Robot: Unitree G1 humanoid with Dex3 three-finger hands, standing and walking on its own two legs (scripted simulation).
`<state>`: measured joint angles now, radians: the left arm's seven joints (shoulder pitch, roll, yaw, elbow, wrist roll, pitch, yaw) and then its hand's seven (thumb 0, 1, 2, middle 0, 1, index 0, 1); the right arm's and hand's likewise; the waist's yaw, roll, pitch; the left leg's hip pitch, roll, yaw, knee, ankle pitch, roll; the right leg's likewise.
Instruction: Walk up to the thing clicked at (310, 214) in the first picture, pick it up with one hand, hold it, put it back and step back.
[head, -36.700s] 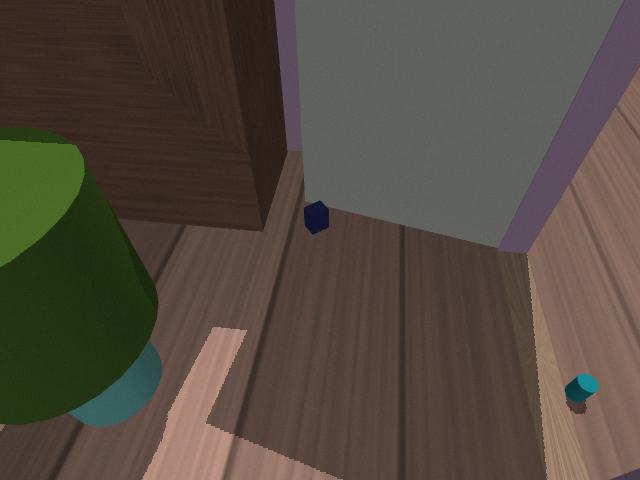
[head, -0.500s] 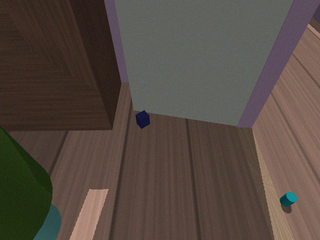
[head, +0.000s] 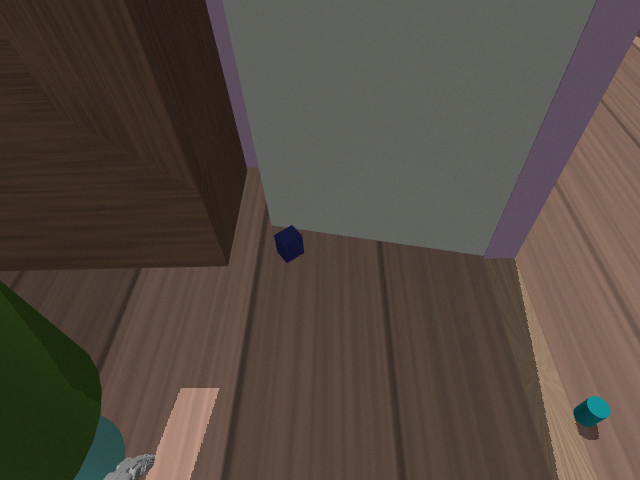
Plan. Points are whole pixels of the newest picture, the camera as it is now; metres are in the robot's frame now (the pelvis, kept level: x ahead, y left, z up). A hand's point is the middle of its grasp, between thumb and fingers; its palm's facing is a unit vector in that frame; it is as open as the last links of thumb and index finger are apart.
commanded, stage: step back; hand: left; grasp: from above
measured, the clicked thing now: (289, 244) +1.04 +0.18 -0.71
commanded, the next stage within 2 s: stand in 0.08 s
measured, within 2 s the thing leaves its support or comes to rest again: neither
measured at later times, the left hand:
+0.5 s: hand out of the picture +0.11 +0.25 -0.13, palm faces -0.01 -0.94 -0.33, open 7.3 cm
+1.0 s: hand out of the picture +0.09 +0.24 -0.13, palm faces -0.01 -0.94 -0.35, open 7.3 cm
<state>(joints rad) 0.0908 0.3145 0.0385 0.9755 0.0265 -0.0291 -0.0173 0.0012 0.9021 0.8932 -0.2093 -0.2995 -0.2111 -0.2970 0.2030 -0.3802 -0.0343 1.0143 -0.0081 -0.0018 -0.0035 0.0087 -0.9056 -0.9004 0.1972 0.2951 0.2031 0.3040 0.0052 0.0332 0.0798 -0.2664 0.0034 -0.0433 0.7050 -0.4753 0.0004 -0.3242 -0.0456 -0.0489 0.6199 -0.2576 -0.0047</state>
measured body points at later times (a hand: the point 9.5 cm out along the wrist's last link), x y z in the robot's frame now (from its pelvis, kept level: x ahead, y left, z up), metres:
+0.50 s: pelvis +0.02 +0.00 +0.02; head +0.03 +0.00 +0.47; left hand +0.11 +0.30 -0.11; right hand +0.13 -0.30 -0.11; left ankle +0.00 +0.14 -0.73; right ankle +0.05 -0.12 -0.73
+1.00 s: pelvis +0.01 -0.01 +0.02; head +0.02 -0.02 +0.47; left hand +0.09 +0.29 -0.11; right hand +0.08 -0.31 -0.12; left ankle +0.00 +0.14 -0.73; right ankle +0.05 -0.12 -0.73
